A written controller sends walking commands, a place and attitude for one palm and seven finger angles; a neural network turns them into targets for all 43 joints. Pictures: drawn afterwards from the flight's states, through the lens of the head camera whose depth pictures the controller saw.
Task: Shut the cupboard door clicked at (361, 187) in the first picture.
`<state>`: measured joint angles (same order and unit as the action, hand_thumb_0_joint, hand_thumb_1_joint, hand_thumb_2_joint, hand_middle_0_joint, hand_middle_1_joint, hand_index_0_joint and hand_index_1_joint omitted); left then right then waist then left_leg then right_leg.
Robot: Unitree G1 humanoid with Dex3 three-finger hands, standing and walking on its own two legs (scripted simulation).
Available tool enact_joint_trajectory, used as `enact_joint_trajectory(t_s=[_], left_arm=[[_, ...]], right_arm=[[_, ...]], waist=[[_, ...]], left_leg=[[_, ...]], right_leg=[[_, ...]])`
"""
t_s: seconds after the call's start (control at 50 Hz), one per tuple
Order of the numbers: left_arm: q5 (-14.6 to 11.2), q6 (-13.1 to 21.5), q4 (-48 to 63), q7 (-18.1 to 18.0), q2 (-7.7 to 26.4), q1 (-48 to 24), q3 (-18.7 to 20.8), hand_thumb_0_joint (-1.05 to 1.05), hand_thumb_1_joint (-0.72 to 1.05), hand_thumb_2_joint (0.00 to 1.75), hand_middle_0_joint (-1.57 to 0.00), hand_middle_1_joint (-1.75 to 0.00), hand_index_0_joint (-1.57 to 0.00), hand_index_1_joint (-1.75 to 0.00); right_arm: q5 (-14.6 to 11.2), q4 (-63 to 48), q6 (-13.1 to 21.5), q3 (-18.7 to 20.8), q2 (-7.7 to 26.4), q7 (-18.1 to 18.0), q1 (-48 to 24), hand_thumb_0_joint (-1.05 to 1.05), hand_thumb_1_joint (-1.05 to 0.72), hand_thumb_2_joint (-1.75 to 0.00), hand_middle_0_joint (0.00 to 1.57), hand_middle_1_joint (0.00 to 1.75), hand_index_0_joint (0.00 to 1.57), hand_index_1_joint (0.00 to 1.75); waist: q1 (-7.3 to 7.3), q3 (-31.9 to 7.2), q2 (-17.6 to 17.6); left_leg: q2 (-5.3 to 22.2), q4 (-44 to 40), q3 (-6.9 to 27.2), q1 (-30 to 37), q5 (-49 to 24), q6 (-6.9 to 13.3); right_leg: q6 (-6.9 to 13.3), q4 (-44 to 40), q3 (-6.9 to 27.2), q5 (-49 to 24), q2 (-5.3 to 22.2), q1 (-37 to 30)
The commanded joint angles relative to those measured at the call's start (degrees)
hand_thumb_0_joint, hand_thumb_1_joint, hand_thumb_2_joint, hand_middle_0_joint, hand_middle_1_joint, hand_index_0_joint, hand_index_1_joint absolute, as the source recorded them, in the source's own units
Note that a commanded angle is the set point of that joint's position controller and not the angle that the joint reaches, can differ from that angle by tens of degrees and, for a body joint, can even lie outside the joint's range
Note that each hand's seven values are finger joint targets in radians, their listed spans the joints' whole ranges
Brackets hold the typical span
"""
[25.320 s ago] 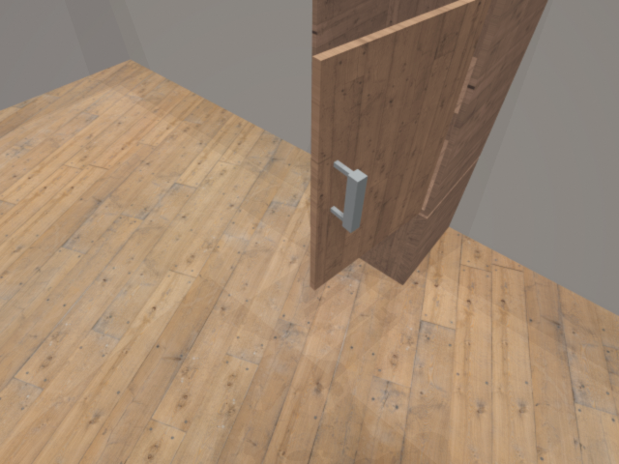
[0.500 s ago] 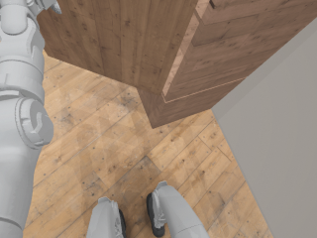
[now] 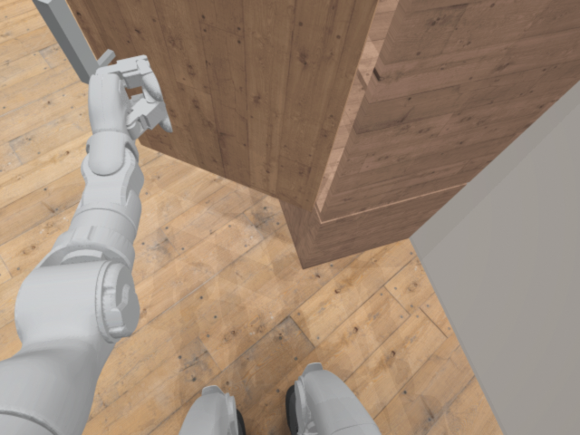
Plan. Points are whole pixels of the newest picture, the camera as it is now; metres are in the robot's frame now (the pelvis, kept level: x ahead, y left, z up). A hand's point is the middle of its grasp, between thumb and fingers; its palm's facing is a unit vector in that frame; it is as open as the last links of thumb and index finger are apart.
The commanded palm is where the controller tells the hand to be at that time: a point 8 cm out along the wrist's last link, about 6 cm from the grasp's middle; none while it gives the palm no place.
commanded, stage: pull the fist back off the door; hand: left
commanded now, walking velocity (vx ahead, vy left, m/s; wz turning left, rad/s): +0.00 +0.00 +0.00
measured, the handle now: (82, 32) +0.69 +0.21 +0.06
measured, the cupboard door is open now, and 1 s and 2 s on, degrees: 50 50 50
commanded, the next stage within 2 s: draw the hand back to the body in 0.20 s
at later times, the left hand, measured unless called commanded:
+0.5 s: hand (146, 129) +0.49 +0.11 +0.09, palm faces +0.01 -1.00 -0.04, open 3.1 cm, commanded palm +0.43 +0.17 +0.10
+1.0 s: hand (14, 243) +0.33 +0.19 +0.16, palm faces +0.11 -0.97 -0.20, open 3.1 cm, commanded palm +0.29 +0.25 +0.18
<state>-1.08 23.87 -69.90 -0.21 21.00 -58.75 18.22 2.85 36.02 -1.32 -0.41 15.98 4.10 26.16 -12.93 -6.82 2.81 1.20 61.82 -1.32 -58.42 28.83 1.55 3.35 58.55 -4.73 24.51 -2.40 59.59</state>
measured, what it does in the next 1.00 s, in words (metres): rises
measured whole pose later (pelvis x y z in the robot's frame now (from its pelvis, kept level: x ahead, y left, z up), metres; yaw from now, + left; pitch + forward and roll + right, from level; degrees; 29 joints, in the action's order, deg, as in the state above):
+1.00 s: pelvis +0.01 +0.01 +0.07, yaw +1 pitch +2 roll +0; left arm -5.6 7.3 -12.6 -0.8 14.8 -4.5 3.9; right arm -3.3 32.0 -1.6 -1.3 14.0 -5.0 10.2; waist 0.1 -2.6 2.5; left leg -1.5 33.5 -2.3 -16.9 19.1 2.3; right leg 1.9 33.6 -2.6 16.7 -0.9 19.3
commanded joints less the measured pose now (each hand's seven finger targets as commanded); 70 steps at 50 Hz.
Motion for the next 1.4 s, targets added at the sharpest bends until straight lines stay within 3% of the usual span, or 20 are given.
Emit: enact_joint_trajectory(t_s=[0.0,0.04,0.1,0.12,0.18,0.3,0.36,0.4,0.44,0.52,0.56,0.66,0.76,0.8,0.82,0.86,0.92,1.02,1.12,1.38], left_arm=[[-0.69,6.61,16.86,-0.30,8.49,-26.31,-0.95,0.00,0.90,0.90,-1.30,-1.50,-1.30,-1.50],[-0.80,6.97,17.30,-0.33,4.79,-24.94,-3.74,0.00,0.90,0.90,-1.30,-1.50,-1.30,-1.50],[-1.25,6.95,15.95,-0.95,4.53,-22.25,-3.48,0.00,0.90,0.90,-1.30,-1.50,-1.30,-1.50],[-1.36,7.08,16.78,-1.09,3.29,-24.72,-4.96,0.00,0.90,0.90,-1.30,-1.50,-1.30,-1.50],[-0.68,7.34,14.18,-2.32,5.79,-27.39,-3.35,0.00,0.90,0.90,-1.30,-1.50,-1.30,-1.50],[-0.11,7.63,10.23,-2.15,5.00,-24.67,-3.57,0.00,0.90,0.90,-1.30,-1.50,-1.30,-1.50],[-1.33,7.05,14.74,-1.06,8.68,-14.03,1.04,0.00,0.90,0.90,-1.30,-1.50,-1.30,-1.50],[-2.45,6.01,19.79,0.09,8.12,-9.04,0.64,0.00,0.90,0.90,-1.30,-1.50,-1.30,-1.50],[-3.79,4.47,25.14,1.15,7.41,-5.54,-0.08,0.00,0.90,0.90,-1.30,-1.50,-1.30,-1.50],[-6.99,2.95,37.04,2.74,4.99,1.54,-2.25,0.00,0.90,0.90,-1.30,-1.50,-1.30,-1.50],[-7.84,2.38,41.58,3.51,2.27,3.16,-5.35,0.00,0.90,0.90,-1.30,-1.50,-1.30,-1.50],[-9.40,-0.76,45.96,6.02,1.21,14.33,-7.03,0.00,0.90,0.90,-1.30,-1.50,-1.30,-1.50],[-11.62,-3.89,55.43,8.19,1.27,22.55,-7.35,0.00,0.90,0.90,-1.22,-1.41,-1.22,-1.41],[-12.61,-5.42,58.65,8.73,1.29,27.49,-6.79,0.00,0.90,0.90,-1.16,-1.35,-1.16,-1.35],[-6.41,-7.16,64.12,4.24,4.01,29.04,-10.20,0.00,0.90,0.90,-1.13,-1.32,-1.13,-1.32],[-5.65,-10.57,67.92,0.43,2.25,34.35,-11.09,0.00,0.90,0.90,-1.08,-1.26,-1.08,-1.26],[-4.34,-13.50,69.90,-2.43,4.10,37.32,-8.87,0.00,0.90,0.90,-1.00,-1.17,-1.00,-1.17],[-3.24,-15.80,79.57,-4.14,3.97,43.53,-8.45,0.00,0.90,0.90,-0.86,-1.02,-0.86,-1.02],[-2.94,-17.32,86.09,-4.69,3.77,52.10,-7.43,0.00,0.90,0.90,-0.72,-0.87,-0.72,-0.87],[-3.26,-17.38,99.52,-5.85,9.33,73.23,4.27,0.00,0.90,0.90,-0.36,-0.48,-0.36,-0.48]], right_arm=[[-0.26,-1.84,0.53,3.84,8.25,-0.72,10.14,0.00,-0.90,-0.90,0.20,0.30,0.20,0.30],[-0.48,-1.79,0.46,3.99,7.89,-0.69,8.92,0.00,-0.90,-0.90,0.20,0.30,0.20,0.30],[-0.79,-1.60,0.24,4.04,8.11,-1.04,7.70,0.00,-0.90,-0.90,0.20,0.30,0.20,0.30],[-0.77,-1.58,0.29,3.91,8.06,-1.12,7.07,0.00,-0.90,-0.90,0.20,0.30,0.20,0.30],[-0.73,-0.85,0.45,3.70,8.34,-1.71,6.53,0.00,-0.90,-0.90,0.20,0.30,0.20,0.30],[-0.41,-1.33,0.85,3.27,8.19,-1.54,5.16,0.00,-0.90,-0.90,0.20,0.30,0.20,0.30],[-1.10,-4.48,0.30,3.41,8.34,-1.50,4.75,0.00,-0.90,-0.90,0.20,0.30,0.20,0.30],[-1.88,-6.16,-0.36,3.39,7.72,-1.58,3.92,0.00,-0.90,-0.90,0.20,0.30,0.20,0.30],[-2.64,-7.59,-0.76,3.47,7.46,-1.95,3.23,0.00,-0.90,-0.90,0.20,0.30,0.20,0.30],[-4.16,-8.85,-0.08,3.51,6.86,-3.24,0.48,0.00,-0.90,-0.90,0.20,0.30,0.20,0.30],[-4.65,-8.96,0.79,3.28,6.53,-3.96,-1.09,0.00,-0.90,-0.90,0.20,0.30,0.20,0.30],[-5.53,-8.73,2.50,2.78,6.22,-4.98,-4.63,0.00,-0.90,-0.90,0.20,0.30,0.20,0.30],[-6.27,-10.52,4.07,2.26,5.75,-5.75,-9.36,0.00,-0.90,-0.90,0.20,0.30,0.20,0.30],[-6.38,-11.22,4.84,1.97,5.57,-6.04,-11.20,0.00,-0.90,-0.90,0.20,0.30,0.20,0.30],[-6.30,-11.96,3.39,2.41,4.03,-7.04,-14.85,0.00,-0.90,-0.90,0.20,0.30,0.20,0.30],[-6.14,-12.43,2.61,1.93,3.81,-8.30,-16.64,0.00,-0.90,-0.90,0.20,0.30,0.20,0.30],[-6.07,-11.71,1.74,0.90,3.56,-9.59,-18.75,0.00,-0.90,-0.90,0.20,0.30,0.20,0.30],[-5.41,-11.62,2.75,-0.23,2.64,-9.92,-20.78,0.00,-0.90,-0.90,0.20,0.30,0.20,0.30],[-4.40,-11.60,4.00,-0.63,2.74,-9.27,-21.69,0.00,-0.90,-0.90,0.20,0.30,0.20,0.30],[-3.63,-11.07,5.95,0.32,2.31,-8.50,-22.99,0.00,-0.90,-0.90,0.20,0.30,0.20,0.30]], waist=[[-0.07,-32.81,4.20],[-0.13,-31.58,4.57],[0.19,-29.48,2.80],[-0.75,-28.53,2.80],[-1.08,-26.17,1.29],[-0.61,-27.25,1.45],[4.79,-33.37,1.40],[6.33,-34.07,0.44],[6.63,-31.42,-3.34],[7.58,-26.60,-4.34],[7.07,-22.88,-2.65],[8.60,-15.70,0.46],[10.76,-14.40,0.59],[11.55,-13.50,-2.50],[12.78,-14.73,-2.78],[12.48,-9.79,-3.06],[12.74,-4.92,-4.76],[13.49,-4.54,1.47],[14.09,-1.30,0.02],[16.18,1.19,-0.84]], left_leg=[[-1.54,-4.57,2.63,17.57,-22.83,0.40],[-1.44,-5.05,2.83,19.32,-23.00,0.15],[-1.31,-5.72,3.12,19.78,-21.76,0.07],[-1.34,-5.84,3.19,19.39,-20.56,0.15],[-1.53,-5.96,3.69,17.42,-18.11,0.27],[-1.71,-5.29,3.72,16.37,-18.50,0.09],[-1.92,-7.54,2.95,19.78,-23.17,-0.17],[-1.80,-9.12,1.87,21.36,-25.34,-0.16],[-1.92,-11.39,0.94,20.25,-23.22,0.32],[-1.73,-15.57,0.26,23.69,-20.42,0.64],[-1.69,-17.38,0.14,26.20,-19.58,0.78],[-1.54,-21.59,0.58,30.39,-18.32,0.56],[-1.34,-24.86,1.46,35.05,-19.78,0.34],[-1.15,-25.97,1.69,36.10,-21.12,0.42],[-1.39,-28.92,0.92,38.67,-21.23,0.33],[-0.93,-31.54,1.05,40.05,-20.58,0.55],[-0.80,-34.94,1.12,42.10,-19.28,0.68],[-0.66,-38.64,1.39,49.90,-25.18,0.13],[-0.35,-41.46,1.92,52.67,-27.97,-0.20],[-0.30,-41.94,1.86,51.94,-30.80,-0.41]], right_leg=[[-2.51,-6.11,5.56,-25.58,0.43,-22.90],[-2.46,-6.33,4.99,-24.92,0.44,-21.55],[-2.44,-6.72,4.56,-22.85,0.44,-20.42],[-2.60,-6.97,4.69,-21.91,0.56,-19.71],[-2.55,-6.86,4.81,-19.63,0.66,-18.72],[-2.38,-5.70,4.69,-19.49,0.80,-18.08],[-1.80,-5.71,4.61,-23.91,0.54,-25.82],[-2.05,-7.19,4.82,-27.36,0.46,-30.16],[-2.40,-9.77,5.15,-27.94,0.28,-34.71],[-2.57,-14.10,5.15,-26.26,0.11,-38.00],[-2.51,-15.88,4.94,-24.85,0.21,-37.67],[-2.16,-19.29,4.15,-21.59,0.67,-37.35],[-1.74,-21.00,3.43,-21.27,1.15,-40.39],[-1.95,-21.65,3.09,-22.67,1.27,-41.89],[-2.00,-24.90,5.98,-20.70,2.80,-45.85],[-2.12,-27.83,5.63,-19.89,3.12,-47.30],[-2.31,-31.33,5.55,-18.20,3.26,-49.12],[-1.70,-34.37,4.22,-22.43,2.99,-53.21],[-1.73,-36.94,3.39,-23.49,2.65,-55.24],[-2.09,-38.33,3.39,-24.60,3.10,-58.19]])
